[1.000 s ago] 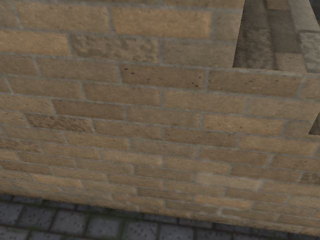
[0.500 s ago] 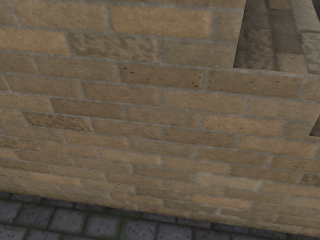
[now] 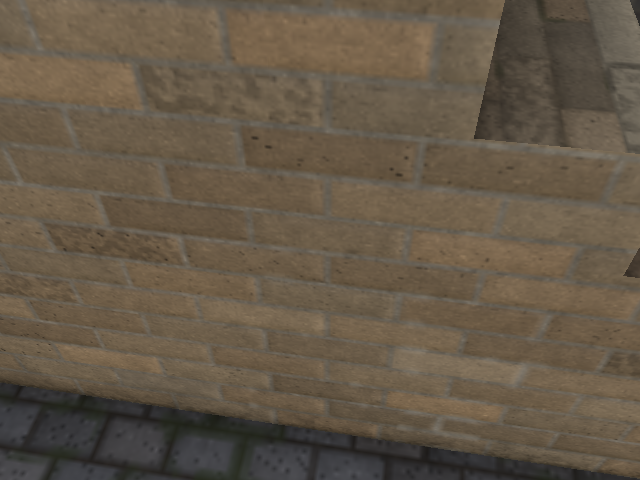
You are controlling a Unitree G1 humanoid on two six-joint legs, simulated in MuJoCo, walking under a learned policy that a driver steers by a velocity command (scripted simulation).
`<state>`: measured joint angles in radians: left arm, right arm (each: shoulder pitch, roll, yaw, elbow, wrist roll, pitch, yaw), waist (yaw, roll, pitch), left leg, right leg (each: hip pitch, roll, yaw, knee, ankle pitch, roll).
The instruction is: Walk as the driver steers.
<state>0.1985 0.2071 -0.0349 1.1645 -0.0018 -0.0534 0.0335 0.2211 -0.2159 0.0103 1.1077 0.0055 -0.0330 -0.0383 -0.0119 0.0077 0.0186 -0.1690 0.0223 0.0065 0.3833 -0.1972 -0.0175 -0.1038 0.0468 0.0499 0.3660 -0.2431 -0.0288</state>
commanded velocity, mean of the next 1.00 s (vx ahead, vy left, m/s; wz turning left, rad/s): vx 0.00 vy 0.00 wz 0.00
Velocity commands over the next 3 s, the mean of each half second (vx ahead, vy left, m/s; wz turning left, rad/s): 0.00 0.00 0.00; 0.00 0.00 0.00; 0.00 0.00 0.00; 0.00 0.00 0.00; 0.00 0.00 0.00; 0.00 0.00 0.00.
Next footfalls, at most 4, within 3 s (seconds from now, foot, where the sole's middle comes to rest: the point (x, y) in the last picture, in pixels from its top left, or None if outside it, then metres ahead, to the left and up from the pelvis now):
none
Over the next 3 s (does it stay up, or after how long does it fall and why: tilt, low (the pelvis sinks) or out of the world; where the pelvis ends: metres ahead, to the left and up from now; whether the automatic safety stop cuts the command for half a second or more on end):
stays up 0.00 0.01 0.00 its command is cut before an obstacle from the start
